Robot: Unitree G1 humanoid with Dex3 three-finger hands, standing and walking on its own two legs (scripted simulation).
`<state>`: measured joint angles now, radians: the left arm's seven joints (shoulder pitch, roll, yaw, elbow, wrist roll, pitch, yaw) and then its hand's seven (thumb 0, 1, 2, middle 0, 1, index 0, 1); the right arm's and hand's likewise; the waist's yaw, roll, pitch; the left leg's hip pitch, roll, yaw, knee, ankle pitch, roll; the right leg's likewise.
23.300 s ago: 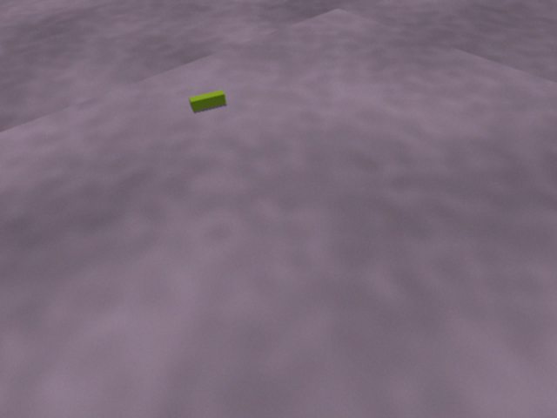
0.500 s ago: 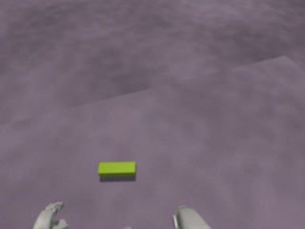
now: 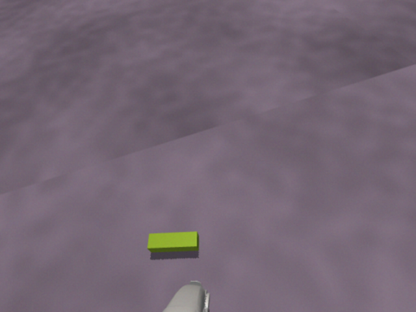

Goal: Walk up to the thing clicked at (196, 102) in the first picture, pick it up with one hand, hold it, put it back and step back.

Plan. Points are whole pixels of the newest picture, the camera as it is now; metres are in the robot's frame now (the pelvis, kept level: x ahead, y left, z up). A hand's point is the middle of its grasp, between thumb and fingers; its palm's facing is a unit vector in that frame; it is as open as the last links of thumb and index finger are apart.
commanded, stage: walk up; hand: left
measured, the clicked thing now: (173, 242) +0.48 +0.28 -0.73
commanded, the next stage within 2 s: stand in 1.80 s
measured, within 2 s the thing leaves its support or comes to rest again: neither
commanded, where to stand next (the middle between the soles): +0.08 +0.02 m, yaw -1 degrees
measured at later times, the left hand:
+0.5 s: hand out of the picture -0.03 +0.28 -0.13, palm faces +0.01 -0.92 -0.40, open 7.4 cm
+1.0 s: hand out of the picture +0.10 +0.31 -0.15, palm faces -0.02 -0.94 -0.33, open 7.4 cm
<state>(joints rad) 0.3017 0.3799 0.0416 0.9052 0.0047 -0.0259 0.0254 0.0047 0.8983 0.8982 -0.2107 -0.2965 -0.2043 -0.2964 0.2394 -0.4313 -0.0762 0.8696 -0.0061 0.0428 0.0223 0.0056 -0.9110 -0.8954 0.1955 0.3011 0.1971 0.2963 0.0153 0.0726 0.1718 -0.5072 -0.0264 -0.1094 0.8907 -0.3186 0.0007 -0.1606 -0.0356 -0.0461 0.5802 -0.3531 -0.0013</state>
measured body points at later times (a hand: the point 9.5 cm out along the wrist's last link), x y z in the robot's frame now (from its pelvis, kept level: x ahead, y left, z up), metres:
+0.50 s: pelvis -0.05 +0.00 +0.00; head -0.03 -0.01 +0.45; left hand -0.03 +0.32 -0.11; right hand +0.05 -0.32 -0.12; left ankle +0.06 +0.14 -0.67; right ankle -0.08 -0.09 -0.73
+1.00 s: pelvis +0.05 +0.04 +0.00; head +0.06 +0.06 +0.45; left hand +0.10 +0.36 -0.13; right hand +0.13 -0.26 -0.10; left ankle +0.09 +0.16 -0.73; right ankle +0.09 -0.12 -0.68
